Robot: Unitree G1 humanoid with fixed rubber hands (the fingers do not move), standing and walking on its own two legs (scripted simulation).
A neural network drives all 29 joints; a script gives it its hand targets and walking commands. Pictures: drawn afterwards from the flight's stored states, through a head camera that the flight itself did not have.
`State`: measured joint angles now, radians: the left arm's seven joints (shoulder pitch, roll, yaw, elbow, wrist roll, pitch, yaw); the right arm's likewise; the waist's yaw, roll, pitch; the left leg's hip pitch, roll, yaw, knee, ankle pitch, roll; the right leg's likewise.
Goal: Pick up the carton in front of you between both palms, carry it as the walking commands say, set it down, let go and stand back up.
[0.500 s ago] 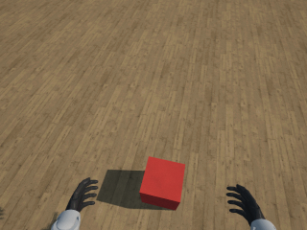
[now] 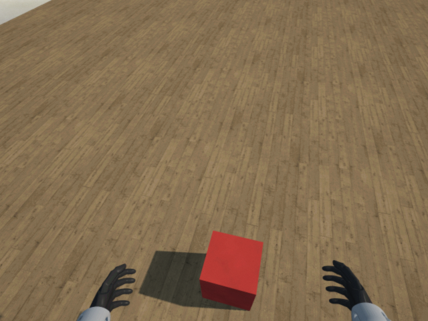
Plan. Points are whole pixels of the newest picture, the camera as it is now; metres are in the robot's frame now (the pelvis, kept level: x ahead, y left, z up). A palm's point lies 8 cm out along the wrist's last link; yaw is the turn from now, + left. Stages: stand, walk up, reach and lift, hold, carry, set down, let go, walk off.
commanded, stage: stand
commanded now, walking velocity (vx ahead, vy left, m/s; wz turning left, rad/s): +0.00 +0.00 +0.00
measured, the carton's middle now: (231, 271) +0.42 -0.03 -0.65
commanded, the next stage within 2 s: none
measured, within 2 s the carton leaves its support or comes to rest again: neither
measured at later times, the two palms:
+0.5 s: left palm (76, 320) +0.13 +0.28 -0.08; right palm (379, 313) +0.16 -0.29 -0.09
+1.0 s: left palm out of the picture +0.10 +0.29 -0.08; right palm out of the picture +0.12 -0.31 -0.10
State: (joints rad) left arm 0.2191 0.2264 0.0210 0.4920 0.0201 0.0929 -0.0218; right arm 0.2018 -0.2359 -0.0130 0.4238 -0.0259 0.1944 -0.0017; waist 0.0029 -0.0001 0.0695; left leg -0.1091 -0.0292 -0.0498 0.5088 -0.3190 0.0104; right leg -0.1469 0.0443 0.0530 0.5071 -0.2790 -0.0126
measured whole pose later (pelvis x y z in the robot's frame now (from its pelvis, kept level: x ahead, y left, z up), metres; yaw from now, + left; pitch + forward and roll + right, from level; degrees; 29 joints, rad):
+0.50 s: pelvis +0.02 -0.01 +0.00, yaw +1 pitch -1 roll +0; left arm 0.18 0.33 0.04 0.78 0.03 0.00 0.02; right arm 0.16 -0.34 -0.02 0.80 -0.04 0.00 -0.03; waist 0.01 0.03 0.01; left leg -0.14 -0.03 -0.07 0.46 -0.31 0.00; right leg -0.18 0.04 0.03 0.48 -0.29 -0.03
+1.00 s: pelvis +0.01 -0.01 +0.01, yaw +1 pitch -2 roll +0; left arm 0.15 0.36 0.02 0.94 0.02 -0.01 0.02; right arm 0.15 -0.37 0.00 0.94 -0.03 -0.01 -0.03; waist 0.01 0.02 0.02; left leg -0.09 -0.02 -0.08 0.37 -0.25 0.00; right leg -0.12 0.04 0.03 0.39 -0.23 -0.03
